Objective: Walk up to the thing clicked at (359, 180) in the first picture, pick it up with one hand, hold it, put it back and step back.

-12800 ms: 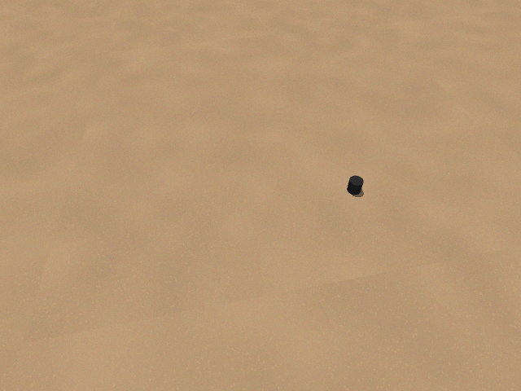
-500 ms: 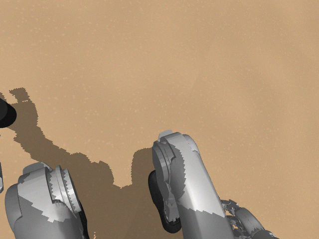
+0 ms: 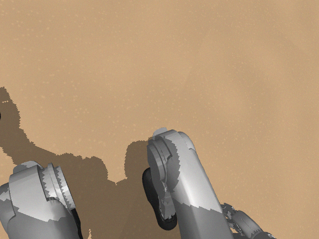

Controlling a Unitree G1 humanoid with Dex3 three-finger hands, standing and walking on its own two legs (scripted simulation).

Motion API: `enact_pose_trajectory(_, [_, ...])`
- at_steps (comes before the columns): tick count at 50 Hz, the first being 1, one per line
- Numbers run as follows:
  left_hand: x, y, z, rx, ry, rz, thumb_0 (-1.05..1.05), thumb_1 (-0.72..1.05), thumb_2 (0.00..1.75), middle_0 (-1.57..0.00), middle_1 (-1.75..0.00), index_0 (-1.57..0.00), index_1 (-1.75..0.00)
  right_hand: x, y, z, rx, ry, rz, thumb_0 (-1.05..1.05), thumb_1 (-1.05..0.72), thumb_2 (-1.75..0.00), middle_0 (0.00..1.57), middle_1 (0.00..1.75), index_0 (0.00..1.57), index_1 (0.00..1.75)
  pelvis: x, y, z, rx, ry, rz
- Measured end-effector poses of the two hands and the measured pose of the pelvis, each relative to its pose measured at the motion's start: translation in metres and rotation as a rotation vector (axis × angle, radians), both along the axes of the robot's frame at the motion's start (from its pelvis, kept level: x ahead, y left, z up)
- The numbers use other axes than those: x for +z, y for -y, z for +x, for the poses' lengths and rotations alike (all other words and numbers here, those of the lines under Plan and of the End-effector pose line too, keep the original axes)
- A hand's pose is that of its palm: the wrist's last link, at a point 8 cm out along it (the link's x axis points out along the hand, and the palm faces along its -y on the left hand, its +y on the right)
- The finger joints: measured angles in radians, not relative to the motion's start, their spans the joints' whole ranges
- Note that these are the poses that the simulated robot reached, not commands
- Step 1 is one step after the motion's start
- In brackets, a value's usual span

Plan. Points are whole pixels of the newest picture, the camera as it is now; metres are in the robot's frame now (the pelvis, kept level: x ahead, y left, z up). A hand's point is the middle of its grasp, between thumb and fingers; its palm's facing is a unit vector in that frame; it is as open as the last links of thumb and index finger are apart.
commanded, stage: rest palm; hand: left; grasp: from above
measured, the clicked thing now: out of the picture +0.44 +0.34 -0.27
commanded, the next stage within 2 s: close in 0.68 s
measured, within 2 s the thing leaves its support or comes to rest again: neither
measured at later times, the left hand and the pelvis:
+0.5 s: hand out of the picture +0.43 +0.33 -0.24, palm faces -0.42 -0.15 -0.90, open 14.2 cm; pelvis +0.00 +0.01 +0.00, yaw -2 degrees
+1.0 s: hand out of the picture +0.43 +0.34 -0.25, palm faces -0.42 -0.16 -0.89, open 13.3 cm; pelvis +0.00 +0.01 +0.00, yaw -2 degrees
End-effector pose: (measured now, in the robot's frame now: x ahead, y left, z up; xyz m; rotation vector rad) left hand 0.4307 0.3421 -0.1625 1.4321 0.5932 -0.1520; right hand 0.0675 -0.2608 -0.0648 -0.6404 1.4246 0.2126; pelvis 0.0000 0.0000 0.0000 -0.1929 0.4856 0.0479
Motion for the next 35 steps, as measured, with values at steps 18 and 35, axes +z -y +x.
enact_pose_trajectory(18, [-0.015,0.007,0.006,-0.001,0.032,0.026,0.00,-0.51,0.96,-0.08,-0.99,-0.08,-0.98,0.004,-0.009,0.008,0.059,0.030,0.026,0.00,-0.90,-0.90,0.20,0.30,0.20,0.30,-0.003,-0.004,-0.001,-0.008,0.016,-0.017])
enact_pose_trajectory(35, [-0.021,-0.003,0.000,0.055,-0.004,0.009,0.00,-0.50,0.94,-0.08,-1.01,-0.09,-1.00,0.010,-0.016,-0.009,0.044,-0.005,0.039,0.00,-0.90,-0.90,0.21,0.30,0.20,0.30,-0.001,-0.007,0.000,-0.013,0.020,-0.032])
